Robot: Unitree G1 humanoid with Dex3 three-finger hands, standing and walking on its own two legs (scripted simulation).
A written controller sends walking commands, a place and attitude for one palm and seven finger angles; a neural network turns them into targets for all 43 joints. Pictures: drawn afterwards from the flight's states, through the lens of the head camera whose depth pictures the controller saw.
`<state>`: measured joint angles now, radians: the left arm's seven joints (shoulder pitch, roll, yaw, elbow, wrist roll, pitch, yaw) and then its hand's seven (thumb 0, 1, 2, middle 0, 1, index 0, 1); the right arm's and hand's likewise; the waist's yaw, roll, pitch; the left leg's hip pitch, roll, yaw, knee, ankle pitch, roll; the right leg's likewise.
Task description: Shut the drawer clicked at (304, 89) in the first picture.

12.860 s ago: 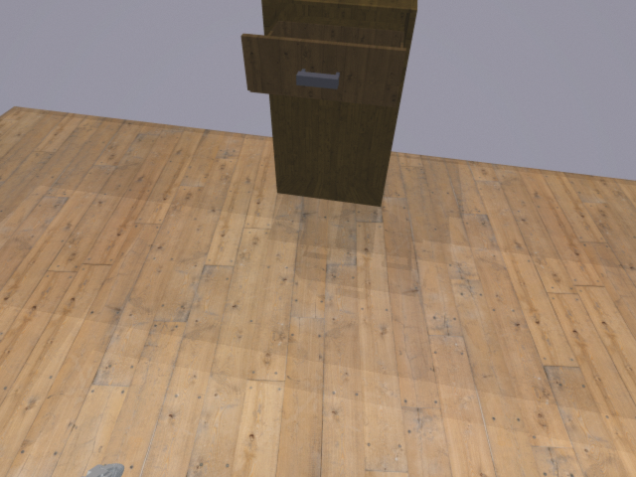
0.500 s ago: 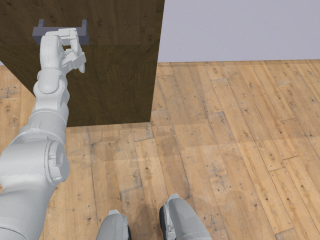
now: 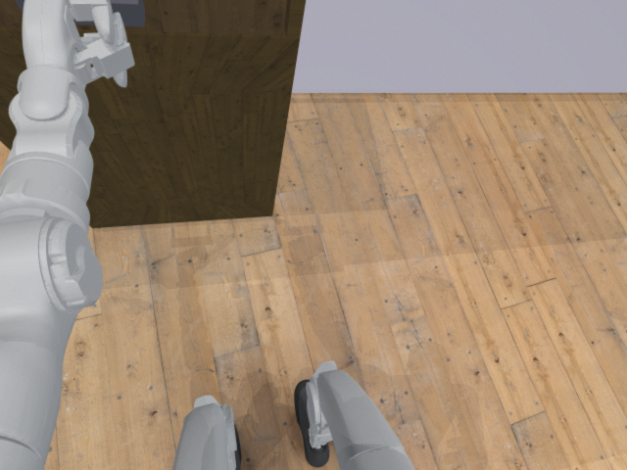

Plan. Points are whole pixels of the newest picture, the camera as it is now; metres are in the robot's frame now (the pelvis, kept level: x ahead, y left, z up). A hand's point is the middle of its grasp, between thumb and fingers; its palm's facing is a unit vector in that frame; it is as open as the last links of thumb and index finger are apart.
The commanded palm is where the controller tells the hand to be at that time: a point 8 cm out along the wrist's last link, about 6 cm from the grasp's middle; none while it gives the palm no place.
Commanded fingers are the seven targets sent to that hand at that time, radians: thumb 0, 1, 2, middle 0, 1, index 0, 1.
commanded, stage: pull the fist back off the drawer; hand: left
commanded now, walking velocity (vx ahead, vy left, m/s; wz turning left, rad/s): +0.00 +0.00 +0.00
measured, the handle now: out of the picture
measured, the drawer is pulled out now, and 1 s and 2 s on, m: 0.00 0.00 0.00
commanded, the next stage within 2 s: draw the hand back to the body in 0.74 s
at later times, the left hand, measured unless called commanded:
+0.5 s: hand (123, 48) +0.59 +0.11 +0.08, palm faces -0.05 -1.00 -0.04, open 3.0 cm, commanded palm +0.56 +0.14 +0.09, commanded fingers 0.00 0.90 0.90 -1.40 -1.60 -1.40 -1.60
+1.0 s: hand (101, 77) +0.54 +0.13 +0.10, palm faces -0.04 -1.00 -0.05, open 3.2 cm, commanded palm +0.48 +0.18 +0.11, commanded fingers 0.00 0.90 0.90 -1.40 -1.60 -1.40 -1.60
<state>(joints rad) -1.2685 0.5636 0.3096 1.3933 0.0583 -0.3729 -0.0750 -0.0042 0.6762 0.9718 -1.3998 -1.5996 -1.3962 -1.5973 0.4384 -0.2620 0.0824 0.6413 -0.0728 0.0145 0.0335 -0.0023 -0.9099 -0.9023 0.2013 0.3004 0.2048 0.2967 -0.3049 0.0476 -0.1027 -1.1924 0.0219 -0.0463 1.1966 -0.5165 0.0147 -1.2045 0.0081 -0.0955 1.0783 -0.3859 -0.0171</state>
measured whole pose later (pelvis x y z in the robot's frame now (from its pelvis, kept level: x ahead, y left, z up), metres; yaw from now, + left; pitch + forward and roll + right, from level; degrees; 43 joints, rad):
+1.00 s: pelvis +0.05 +0.00 +0.04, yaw -2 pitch +23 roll -2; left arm -0.72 0.34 0.30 0.89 -0.08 -0.38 -0.11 0.01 0.90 0.90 -1.40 -1.60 -1.39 -1.60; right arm 0.39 -0.26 0.01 0.56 -0.01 0.10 0.06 0.00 -0.91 -0.90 0.20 0.30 0.20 0.30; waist -0.16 0.04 -0.13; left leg -0.87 0.03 0.02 1.00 -0.53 0.02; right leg -0.93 0.03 -0.03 0.94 -0.41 -0.01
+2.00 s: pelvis +0.05 +0.00 +0.10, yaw +1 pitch -4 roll -1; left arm 0.46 0.33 0.24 -0.40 -0.06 -0.06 0.10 0.01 0.90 0.90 -1.40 -1.60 -1.40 -1.60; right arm 0.20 -0.23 0.06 0.61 0.00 -0.06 -0.07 0.01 -0.91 -0.90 0.20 0.30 0.21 0.30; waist 0.06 0.07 0.01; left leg -0.05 0.00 -0.01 0.44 -0.30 0.01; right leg -0.11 0.00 -0.05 0.42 -0.23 -0.01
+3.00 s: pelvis -0.02 +0.01 +0.09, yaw +2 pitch +0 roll -1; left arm 0.61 0.37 0.36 -0.55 -0.02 -0.23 0.14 0.01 0.89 0.90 -1.41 -1.60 -1.40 -1.60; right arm 0.19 -0.23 0.00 0.55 0.00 -0.04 -0.08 0.01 -0.91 -0.90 0.20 0.30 0.21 0.30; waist 0.00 0.02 0.00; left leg -0.35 -0.02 0.00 0.60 -0.26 0.04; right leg -0.37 -0.02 -0.04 0.51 -0.15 0.01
